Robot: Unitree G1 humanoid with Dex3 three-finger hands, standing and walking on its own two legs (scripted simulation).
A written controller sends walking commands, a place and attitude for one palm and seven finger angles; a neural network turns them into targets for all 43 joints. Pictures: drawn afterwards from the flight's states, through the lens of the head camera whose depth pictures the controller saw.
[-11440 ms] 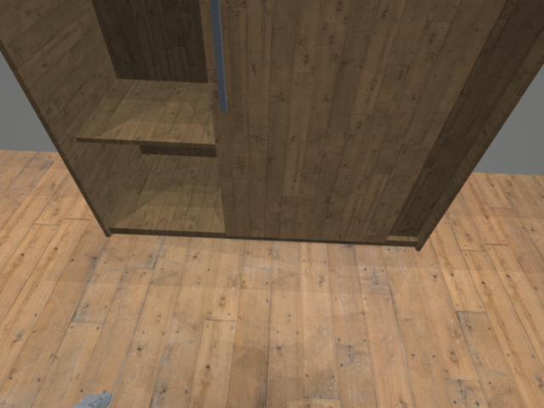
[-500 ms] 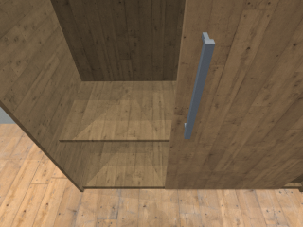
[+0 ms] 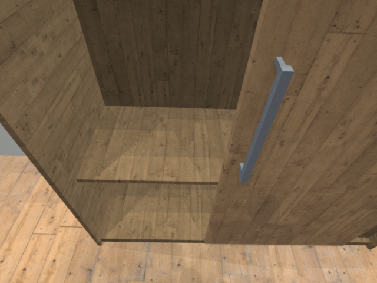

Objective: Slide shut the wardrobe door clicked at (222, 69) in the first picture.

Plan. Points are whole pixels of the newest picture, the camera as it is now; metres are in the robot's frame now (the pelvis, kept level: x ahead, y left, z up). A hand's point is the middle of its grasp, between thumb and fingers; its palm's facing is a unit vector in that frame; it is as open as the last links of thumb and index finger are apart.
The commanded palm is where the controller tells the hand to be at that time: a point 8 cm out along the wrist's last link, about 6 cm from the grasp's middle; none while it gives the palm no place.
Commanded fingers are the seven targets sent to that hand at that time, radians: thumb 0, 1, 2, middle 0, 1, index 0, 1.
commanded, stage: come to a stop and stand still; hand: right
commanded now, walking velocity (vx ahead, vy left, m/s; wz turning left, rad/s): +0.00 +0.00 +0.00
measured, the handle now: (257, 132) +0.42 -0.12 +0.12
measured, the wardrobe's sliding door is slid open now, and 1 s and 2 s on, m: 0.53 0.53 0.53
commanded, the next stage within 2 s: look again from close up in 1.20 s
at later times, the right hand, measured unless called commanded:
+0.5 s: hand out of the picture -0.02 -0.22 -0.18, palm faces +0.02 +0.98 -0.22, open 7.3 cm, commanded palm none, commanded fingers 0.00 -0.90 -0.90 0.20 0.30 0.20 0.30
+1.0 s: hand out of the picture -0.05 -0.22 -0.19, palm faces +0.03 +0.99 -0.12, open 7.4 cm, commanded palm none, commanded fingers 0.00 -0.90 -0.90 0.20 0.30 0.20 0.30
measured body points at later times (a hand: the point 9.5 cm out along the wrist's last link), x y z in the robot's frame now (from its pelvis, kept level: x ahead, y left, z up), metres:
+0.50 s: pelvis -0.04 -0.05 -0.01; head -0.05 -0.04 +0.44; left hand -0.07 +0.16 -0.17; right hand -0.02 -0.28 -0.16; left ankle -0.04 +0.04 -0.74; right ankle -0.02 -0.12 -0.74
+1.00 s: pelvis -0.02 -0.08 +0.00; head -0.01 -0.09 +0.45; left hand -0.01 +0.14 -0.16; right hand -0.05 -0.28 -0.17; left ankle -0.04 +0.04 -0.74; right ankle -0.02 -0.12 -0.74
